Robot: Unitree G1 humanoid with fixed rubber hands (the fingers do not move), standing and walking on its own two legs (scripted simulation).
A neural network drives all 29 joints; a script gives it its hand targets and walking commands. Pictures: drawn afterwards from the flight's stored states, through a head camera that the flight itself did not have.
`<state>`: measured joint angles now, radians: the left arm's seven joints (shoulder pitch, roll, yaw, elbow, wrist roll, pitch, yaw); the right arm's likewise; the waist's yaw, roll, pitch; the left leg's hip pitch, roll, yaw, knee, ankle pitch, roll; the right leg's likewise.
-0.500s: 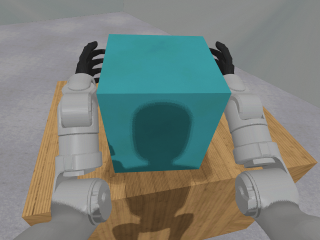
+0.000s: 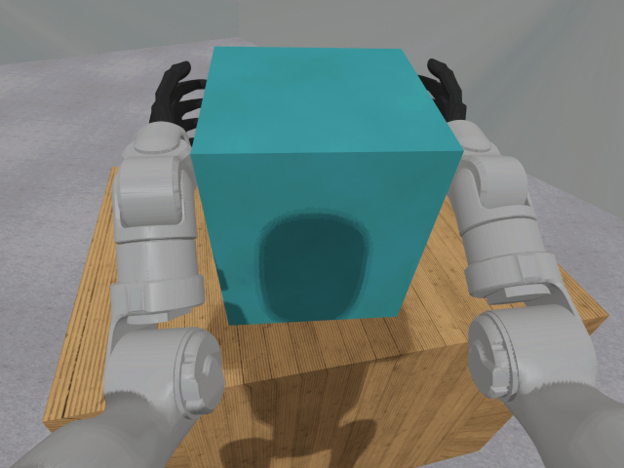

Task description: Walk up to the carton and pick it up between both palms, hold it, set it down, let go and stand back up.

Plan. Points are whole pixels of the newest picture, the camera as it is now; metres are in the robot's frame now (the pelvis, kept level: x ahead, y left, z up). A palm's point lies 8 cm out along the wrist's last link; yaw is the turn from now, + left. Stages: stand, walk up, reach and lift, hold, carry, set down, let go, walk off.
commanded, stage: reach and lift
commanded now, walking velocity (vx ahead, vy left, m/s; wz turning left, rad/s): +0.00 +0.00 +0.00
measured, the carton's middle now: (312, 191) +0.37 +0.00 +0.22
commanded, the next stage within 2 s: hold in 0.30 s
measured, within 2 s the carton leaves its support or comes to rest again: neither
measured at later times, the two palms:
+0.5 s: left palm (160, 136) +0.37 +0.16 +0.29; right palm (444, 122) +0.38 -0.15 +0.31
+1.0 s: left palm (157, 129) +0.37 +0.16 +0.29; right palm (442, 111) +0.39 -0.14 +0.32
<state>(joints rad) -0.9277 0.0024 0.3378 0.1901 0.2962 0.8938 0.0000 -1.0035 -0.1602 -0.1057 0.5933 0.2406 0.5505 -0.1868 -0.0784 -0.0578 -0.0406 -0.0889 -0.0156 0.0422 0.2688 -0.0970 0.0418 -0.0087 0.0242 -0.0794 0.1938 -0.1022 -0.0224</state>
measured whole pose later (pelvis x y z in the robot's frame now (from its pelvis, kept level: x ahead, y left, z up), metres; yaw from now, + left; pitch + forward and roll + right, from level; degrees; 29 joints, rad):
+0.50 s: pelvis +0.00 +0.00 +0.00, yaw +0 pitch -5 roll -1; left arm -0.88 0.02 0.31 0.11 0.29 0.97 -0.03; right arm -1.02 -0.20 -0.03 0.57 0.36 0.63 -0.25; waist -0.08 -0.05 -0.07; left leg -0.08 -0.02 0.04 0.27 -0.11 0.03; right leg 0.00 0.02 -0.08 0.20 -0.11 -0.03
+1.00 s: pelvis +0.01 -0.01 +0.00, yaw +1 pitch -4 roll -1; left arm -0.93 0.04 0.35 0.23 0.28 0.95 -0.07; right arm -1.08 -0.19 -0.04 0.66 0.36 0.65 -0.27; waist -0.05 -0.04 -0.11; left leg -0.09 -0.01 0.02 0.27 -0.10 0.02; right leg -0.01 0.03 -0.10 0.19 -0.11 -0.04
